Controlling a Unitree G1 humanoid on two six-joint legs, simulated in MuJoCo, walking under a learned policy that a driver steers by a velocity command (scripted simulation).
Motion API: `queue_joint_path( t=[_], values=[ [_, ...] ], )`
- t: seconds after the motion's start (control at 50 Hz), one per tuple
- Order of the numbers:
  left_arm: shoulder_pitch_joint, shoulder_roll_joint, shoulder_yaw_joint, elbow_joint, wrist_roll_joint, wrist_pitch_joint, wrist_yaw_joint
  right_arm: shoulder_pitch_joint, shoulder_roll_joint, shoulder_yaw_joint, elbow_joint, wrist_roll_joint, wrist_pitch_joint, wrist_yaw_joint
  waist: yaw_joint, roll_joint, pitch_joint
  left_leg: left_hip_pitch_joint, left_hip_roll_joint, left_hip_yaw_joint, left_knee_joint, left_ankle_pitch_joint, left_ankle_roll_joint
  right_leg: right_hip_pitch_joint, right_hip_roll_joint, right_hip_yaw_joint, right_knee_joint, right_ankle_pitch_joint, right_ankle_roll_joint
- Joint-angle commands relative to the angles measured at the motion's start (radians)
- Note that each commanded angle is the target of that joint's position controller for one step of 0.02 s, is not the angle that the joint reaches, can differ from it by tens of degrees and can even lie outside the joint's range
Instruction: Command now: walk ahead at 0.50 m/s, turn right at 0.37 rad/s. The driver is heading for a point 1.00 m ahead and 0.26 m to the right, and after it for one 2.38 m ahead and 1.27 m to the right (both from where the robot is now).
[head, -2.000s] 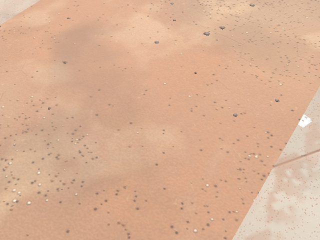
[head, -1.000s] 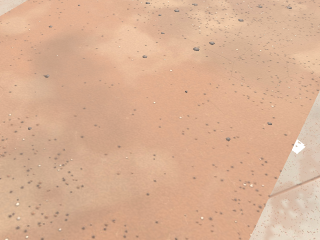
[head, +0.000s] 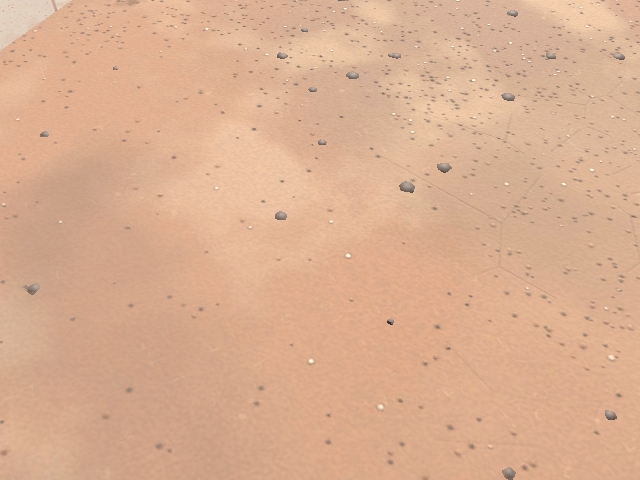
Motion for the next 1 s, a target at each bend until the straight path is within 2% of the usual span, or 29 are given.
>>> queue_joint_path(
  t=[0.02,0.1,0.16,0.26,0.32,0.34,0.36,0.38,0.4,0.42,0.44,0.46,0.48,0.5,0.54,0.58,0.64,0.68,0.74,0.8,0.84,0.86,0.88,0.9,0.92,0.94,0.96,0.98,1.0],
  values=[
    [0.045,0.028,0.018,-0.045,0.0,0.021,0.004,-0.004,-0.104,-0.022,-0.027,-0.009,-0.019,-0.007,0.022,0.127,-0.019,0.075,0.268,-0.174,-0.26,0.135,0.122,-0.119,-0.073,0.055,-0.01,0.103,0.005],
    [-0.057,0.028,0.023,-0.096,0.014,0.021,-0.006,0.025,-0.132,-0.03,-0.014,-0.012,-0.013,-0.031,0.011,0.099,0.016,0.113,0.256,-0.056,-0.279,0.216,0.116,-0.204,-0.063,0.057,-0.206,0.29,0.025],
    [-0.164,0.009,0.012,-0.137,0.021,0.016,-0.027,0.051,-0.154,-0.034,-0.012,-0.003,-0.006,-0.045,-0.022,0.081,0.042,0.139,0.25,0.02,-0.292,0.226,0.1,-0.178,-0.05,-0.019,-0.374,0.388,0.022],
    [-0.294,0.004,0.002,-0.222,0.018,0.017,-0.061,0.137,-0.18,-0.047,0.013,0.017,0.029,-0.051,-0.055,0.071,0.077,0.341,0.31,0.073,-0.205,0.374,0.09,-0.241,-0.025,-0.087,-0.496,0.292,-0.017],
    [-0.232,0.054,0.025,-0.244,0.014,0.022,-0.074,0.099,-0.222,-0.061,-0.009,0.027,0.052,-0.059,0.013,0.126,0.002,0.382,0.315,0.114,-0.02,0.824,0.059,-0.072,0.062,-0.171,-0.501,0.144,-0.069],
    [-0.136,0.09,0.045,-0.229,0.01,0.024,-0.073,0.084,-0.235,-0.064,-0.017,0.027,0.06,-0.061,0.071,0.139,-0.053,0.365,0.304,0.122,0.124,0.93,0.045,0.056,0.103,-0.19,-0.508,0.108,-0.095],
    [0.023,0.147,0.077,-0.191,0.007,0.024,-0.063,0.062,-0.234,-0.061,-0.027,0.031,0.064,-0.062,0.158,0.119,-0.135,0.276,0.264,0.139,0.34,0.875,0.012,0.292,0.143,-0.18,-0.587,0.17,-0.134],
    [0.155,0.244,0.111,-0.162,0.01,0.035,-0.037,0.078,-0.197,-0.047,-0.051,0.009,0.054,-0.06,0.19,-0.022,-0.224,0.014,0.207,0.141,0.663,0.472,-0.036,0.586,-0.002,0.074,-0.618,0.163,-0.194],
    [0.096,0.316,0.115,-0.193,0.007,0.027,-0.034,0.15,-0.054,-0.006,-0.106,-0.002,0.015,-0.041,0.062,-0.238,-0.321,-0.419,-0.038,-0.012,1.028,-0.396,-0.097,0.886,-0.242,0.685,-0.772,0.031,-0.408],
    [0.136,0.234,0.087,-0.199,0.022,0.019,-0.038,0.035,-0.138,-0.018,-0.131,0.041,-0.035,-0.021,0.134,-0.11,-0.373,-0.538,-0.011,-0.22,1.081,-0.401,-0.063,0.914,-0.262,0.767,-0.884,-0.008,-0.389],
    [0.104,0.175,0.072,-0.197,0.029,0.006,-0.035,-0.037,-0.157,-0.023,-0.155,0.07,-0.055,-0.013,0.128,-0.067,-0.245,-0.595,0.04,-0.217,1.039,-0.323,-0.031,0.823,-0.231,0.607,-0.876,0.058,-0.338],
    [0.028,0.136,0.061,-0.209,0.023,-0.005,-0.038,-0.038,-0.15,-0.022,-0.146,0.055,-0.06,-0.02,0.071,0.041,-0.151,-0.547,0.091,-0.216,0.926,-0.244,-0.025,0.654,-0.182,0.472,-0.873,0.17,-0.295],
    [-0.038,0.098,0.049,-0.225,0.022,-0.009,-0.037,-0.036,-0.166,-0.034,-0.134,0.025,-0.051,-0.028,0.034,0.053,-0.115,-0.467,0.122,-0.211,0.832,-0.207,-0.032,0.525,-0.141,0.375,-0.88,0.262,-0.265],
    [-0.07,0.086,0.042,-0.242,0.029,-0.01,-0.032,-0.014,-0.17,-0.04,-0.132,0.017,-0.036,-0.028,0.004,0.039,-0.096,-0.399,0.138,-0.215,0.79,-0.181,-0.042,0.435,-0.118,0.335,-0.902,0.317,-0.259],
    [-0.063,0.112,0.046,-0.247,0.026,-0.012,-0.021,-0.011,-0.149,-0.041,-0.144,0.005,-0.012,-0.029,-0.017,0.039,-0.075,-0.357,0.139,-0.197,0.696,-0.154,-0.075,0.346,-0.099,0.294,-0.929,0.391,-0.261],
    [-0.03,0.15,0.056,-0.244,0.024,-0.013,-0.006,-0.072,-0.126,-0.033,-0.171,-0.005,0.0,-0.034,-0.006,0.033,-0.05,-0.37,0.124,-0.176,0.57,-0.066,-0.106,0.296,-0.077,0.243,-0.944,0.435,-0.254],
    [0.007,0.142,0.052,-0.234,0.021,-0.006,0.007,-0.165,-0.095,-0.018,-0.192,-0.002,0.0,-0.026,0.037,-0.011,-0.034,-0.326,0.09,-0.152,0.322,0.165,-0.114,0.265,-0.017,0.149,-0.936,0.405,-0.197],
    [0.05,0.132,0.047,-0.216,0.022,-0.005,0.006,-0.225,-0.081,-0.009,-0.207,0.006,-0.007,-0.015,0.075,-0.031,-0.027,-0.272,0.065,-0.136,0.211,0.294,-0.104,0.258,-0.013,0.139,-0.939,0.332,-0.171],
    [0.097,0.131,0.044,-0.188,0.02,-0.005,0.002,-0.283,-0.107,-0.011,-0.232,0.017,-0.015,-0.002,0.101,-0.043,-0.004,-0.3,0.059,-0.15,0.139,0.291,-0.075,0.351,-0.062,0.188,-0.904,0.288,-0.166],
    [0.124,0.141,0.046,-0.171,0.024,0.005,0.008,-0.287,-0.137,-0.017,-0.248,0.016,-0.028,0.011,0.089,-0.057,0.003,-0.334,0.05,-0.152,0.093,0.168,-0.031,0.487,-0.123,0.244,-0.835,0.373,-0.154],
    [0.098,0.152,0.048,-0.176,0.026,0.013,0.012,-0.19,-0.164,-0.029,-0.226,0.015,-0.035,0.011,0.028,-0.078,-0.035,-0.21,0.017,-0.118,0.057,0.107,0.008,0.519,-0.114,0.234,-0.739,0.6,-0.129],
    [0.078,0.136,0.04,-0.185,0.029,0.014,0.01,-0.062,-0.196,-0.046,-0.19,0.008,-0.037,0.008,-0.034,-0.063,-0.123,-0.022,0.019,-0.117,0.057,0.147,0.043,0.487,-0.061,0.192,-0.596,0.714,-0.105],
    [0.063,0.104,0.023,-0.21,0.042,0.014,0.009,0.114,-0.246,-0.058,-0.165,-0.004,-0.037,0.003,-0.107,0.01,-0.27,0.257,0.166,-0.277,0.094,0.171,0.112,0.334,0.002,0.141,-0.333,0.549,-0.071],
    [0.219,0.02,0.001,-0.206,0.021,-0.003,0.002,0.226,-0.313,-0.081,-0.124,-0.005,-0.025,0.008,-0.062,0.307,-0.402,0.623,0.381,-0.72,0.022,-0.032,0.279,-0.056,0.165,0.063,0.034,-0.018,0.012],
    [0.191,0.086,0.006,-0.195,0.01,-0.014,0.0,0.227,-0.22,-0.057,-0.116,0.025,-0.019,0.013,-0.088,0.282,-0.366,0.633,0.399,-0.878,-0.087,-0.238,0.27,-0.209,0.145,0.137,0.144,-0.259,0.009],
    [0.081,0.144,0.021,-0.22,-0.001,-0.02,-0.003,0.153,-0.17,-0.042,-0.132,0.03,-0.014,0.01,-0.094,0.186,-0.2,0.502,0.364,-0.74,-0.104,-0.276,0.219,-0.278,0.092,0.127,0.177,-0.183,0.004],
    [0.01,0.136,0.017,-0.239,0.006,-0.024,-0.001,0.083,-0.155,-0.033,-0.149,0.017,-0.006,0.007,-0.07,0.099,-0.121,0.362,0.324,-0.622,-0.123,-0.198,0.19,-0.257,0.04,0.08,0.141,-0.099,0.003],
    [-0.026,0.125,0.02,-0.249,0.023,-0.026,-0.001,0.044,-0.136,-0.025,-0.152,0.009,-0.003,0.008,-0.046,0.073,-0.054,0.245,0.288,-0.543,-0.151,-0.094,0.186,-0.236,0.009,0.059,0.072,-0.047,0.008],
    [-0.014,0.116,0.024,-0.248,0.03,-0.022,-0.001,0.029,-0.122,-0.018,-0.153,-0.001,-0.006,0.008,-0.017,0.098,-0.048,0.18,0.259,-0.487,-0.171,-0.011,0.175,-0.18,-0.022,0.058,0.021,-0.012,0.009]
  ],
)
